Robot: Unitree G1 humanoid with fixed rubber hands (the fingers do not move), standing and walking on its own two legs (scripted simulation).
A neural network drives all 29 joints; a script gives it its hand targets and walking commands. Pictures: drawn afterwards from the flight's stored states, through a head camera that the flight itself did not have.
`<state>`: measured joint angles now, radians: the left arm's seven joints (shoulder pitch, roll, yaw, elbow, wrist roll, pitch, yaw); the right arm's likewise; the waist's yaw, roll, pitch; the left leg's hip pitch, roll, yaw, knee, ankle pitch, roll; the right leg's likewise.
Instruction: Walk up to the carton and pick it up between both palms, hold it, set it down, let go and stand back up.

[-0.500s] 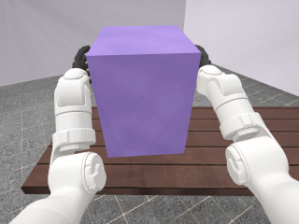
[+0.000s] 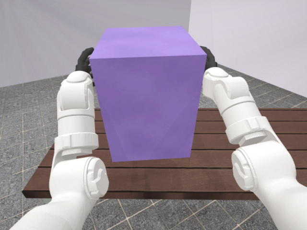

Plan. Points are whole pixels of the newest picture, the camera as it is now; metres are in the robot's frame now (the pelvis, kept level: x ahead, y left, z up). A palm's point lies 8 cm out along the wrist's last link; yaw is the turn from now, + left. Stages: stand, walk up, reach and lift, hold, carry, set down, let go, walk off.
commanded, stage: hold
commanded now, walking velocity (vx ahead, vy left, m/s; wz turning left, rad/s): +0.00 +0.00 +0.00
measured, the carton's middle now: (148, 92) +0.40 -0.01 +0.24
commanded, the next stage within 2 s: none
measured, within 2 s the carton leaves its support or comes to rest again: neither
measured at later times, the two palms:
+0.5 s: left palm (83, 78) +0.38 +0.15 +0.30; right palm (207, 74) +0.36 -0.16 +0.29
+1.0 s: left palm (82, 76) +0.38 +0.15 +0.30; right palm (208, 73) +0.36 -0.16 +0.30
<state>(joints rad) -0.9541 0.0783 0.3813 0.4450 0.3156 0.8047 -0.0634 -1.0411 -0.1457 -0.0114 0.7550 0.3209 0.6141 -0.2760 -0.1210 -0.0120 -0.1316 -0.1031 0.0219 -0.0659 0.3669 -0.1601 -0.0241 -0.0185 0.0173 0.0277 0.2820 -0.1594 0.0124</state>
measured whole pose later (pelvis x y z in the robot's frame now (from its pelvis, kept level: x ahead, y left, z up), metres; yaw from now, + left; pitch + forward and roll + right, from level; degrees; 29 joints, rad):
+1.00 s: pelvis +0.00 +0.00 +0.00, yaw +0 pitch -5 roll -1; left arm -0.97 0.09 0.38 0.45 0.31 0.81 -0.06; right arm -1.05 -0.14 -0.01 0.76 0.32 0.61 -0.27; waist -0.12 -0.01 -0.14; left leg -0.12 0.02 -0.07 0.36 -0.15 -0.02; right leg -0.03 0.02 0.03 0.29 -0.16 0.01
